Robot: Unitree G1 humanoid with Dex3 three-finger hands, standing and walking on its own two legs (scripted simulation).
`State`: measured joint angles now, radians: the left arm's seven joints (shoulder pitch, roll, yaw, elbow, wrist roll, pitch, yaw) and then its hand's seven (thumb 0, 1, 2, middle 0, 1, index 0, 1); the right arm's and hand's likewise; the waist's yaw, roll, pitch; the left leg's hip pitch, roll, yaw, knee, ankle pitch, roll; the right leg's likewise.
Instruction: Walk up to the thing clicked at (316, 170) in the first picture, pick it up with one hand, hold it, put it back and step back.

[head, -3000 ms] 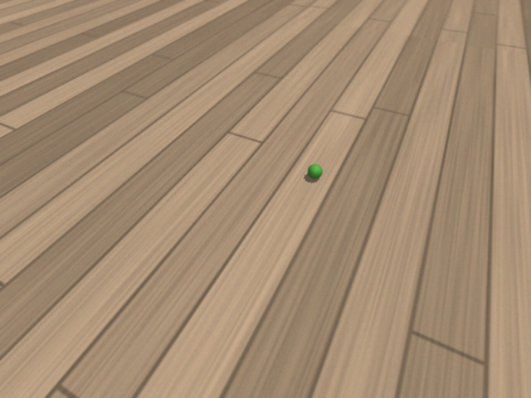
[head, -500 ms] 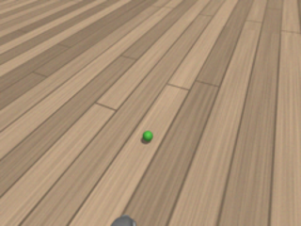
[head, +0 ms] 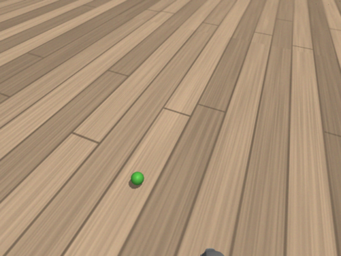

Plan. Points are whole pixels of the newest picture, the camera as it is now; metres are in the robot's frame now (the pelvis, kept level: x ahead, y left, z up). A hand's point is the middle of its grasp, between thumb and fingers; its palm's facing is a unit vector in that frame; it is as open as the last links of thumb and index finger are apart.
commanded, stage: walk up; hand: left
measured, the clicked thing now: (137, 178) +0.72 +0.18 -0.72
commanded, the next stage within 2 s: none
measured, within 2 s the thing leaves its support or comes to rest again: neither
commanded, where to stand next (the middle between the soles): +0.38 -0.10 m, yaw +6 degrees
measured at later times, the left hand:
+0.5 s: hand out of the picture +0.15 +0.17 -0.15, palm faces +0.06 -0.94 -0.33, open 7.4 cm
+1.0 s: hand (134, 198) +0.32 +0.11 -0.13, palm faces +0.07 -0.89 -0.45, open 7.4 cm
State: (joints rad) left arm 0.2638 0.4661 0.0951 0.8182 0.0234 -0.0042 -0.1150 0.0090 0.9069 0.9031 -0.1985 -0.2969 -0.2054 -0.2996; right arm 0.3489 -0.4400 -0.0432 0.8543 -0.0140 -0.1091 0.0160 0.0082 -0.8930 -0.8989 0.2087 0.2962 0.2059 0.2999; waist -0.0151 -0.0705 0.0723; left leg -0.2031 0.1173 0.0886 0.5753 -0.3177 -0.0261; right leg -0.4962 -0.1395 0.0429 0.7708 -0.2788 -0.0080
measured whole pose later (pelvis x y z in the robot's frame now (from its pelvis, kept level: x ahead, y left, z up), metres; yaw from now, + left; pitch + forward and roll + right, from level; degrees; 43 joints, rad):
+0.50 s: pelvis +0.17 -0.10 +0.00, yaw +5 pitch -1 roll -1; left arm 0.40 0.42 0.05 0.84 0.02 -0.05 -0.06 0.01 0.90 0.90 -0.20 -0.30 -0.21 -0.30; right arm 0.27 -0.40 -0.04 0.87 -0.01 -0.08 0.05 0.01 -0.90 -0.90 0.20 0.30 0.20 0.30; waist 0.06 -0.03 0.08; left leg -0.40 0.03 0.07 0.60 -0.18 0.03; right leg -0.15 -0.01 -0.15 0.62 -0.44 -0.04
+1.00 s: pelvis +0.28 -0.18 -0.01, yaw +6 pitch -4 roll +0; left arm 0.25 0.38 0.04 0.88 0.02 -0.08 -0.02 0.01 0.90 0.90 -0.20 -0.30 -0.21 -0.30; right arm 0.28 -0.46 -0.05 0.90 -0.01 0.01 0.02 0.01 -0.90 -0.90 0.20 0.29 0.20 0.30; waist 0.00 0.09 0.11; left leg -0.44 0.04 -0.02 1.08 -0.47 0.04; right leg -0.41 -0.06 -0.04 0.70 -0.23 0.00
